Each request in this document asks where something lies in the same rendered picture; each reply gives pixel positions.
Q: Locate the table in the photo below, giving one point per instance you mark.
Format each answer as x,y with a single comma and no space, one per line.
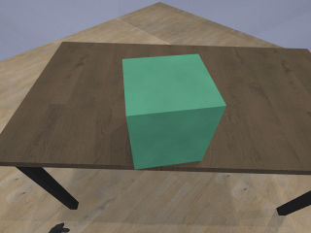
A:
74,115

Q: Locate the robot left hand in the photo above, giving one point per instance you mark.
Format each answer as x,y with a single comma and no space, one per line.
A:
59,229

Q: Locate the carton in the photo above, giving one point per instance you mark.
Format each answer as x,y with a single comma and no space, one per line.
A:
172,109

